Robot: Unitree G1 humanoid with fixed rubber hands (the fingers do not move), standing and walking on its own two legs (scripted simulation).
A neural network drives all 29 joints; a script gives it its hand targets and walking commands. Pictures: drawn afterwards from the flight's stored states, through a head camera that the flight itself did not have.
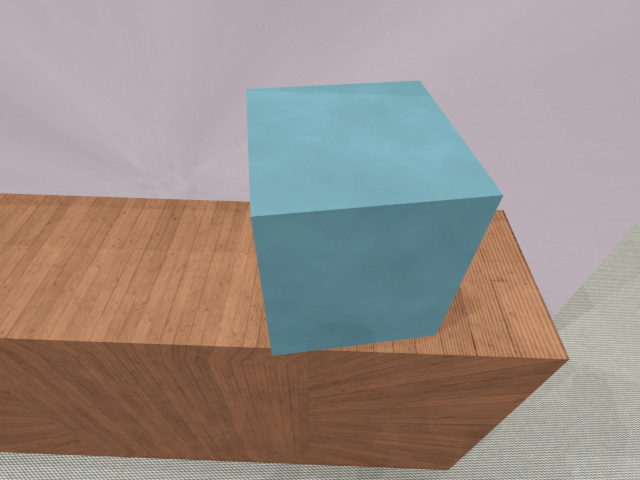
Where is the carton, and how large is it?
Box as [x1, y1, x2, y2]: [246, 81, 502, 355]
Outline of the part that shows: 420,81 246,89 250,214 272,355 434,335 436,333 498,205 502,194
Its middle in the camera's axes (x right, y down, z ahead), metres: +0.04 -0.04 +0.59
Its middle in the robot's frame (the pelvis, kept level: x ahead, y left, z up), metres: +0.49 -0.02 +0.07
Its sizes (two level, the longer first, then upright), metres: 0.273 0.264 0.294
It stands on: a pedestal, 0.70 m high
